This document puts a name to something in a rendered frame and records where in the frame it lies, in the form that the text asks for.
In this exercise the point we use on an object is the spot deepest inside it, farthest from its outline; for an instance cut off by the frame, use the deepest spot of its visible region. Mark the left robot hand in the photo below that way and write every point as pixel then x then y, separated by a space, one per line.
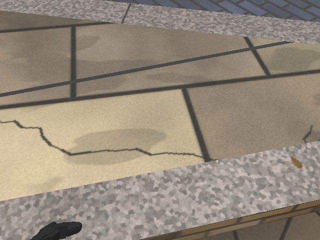
pixel 57 231

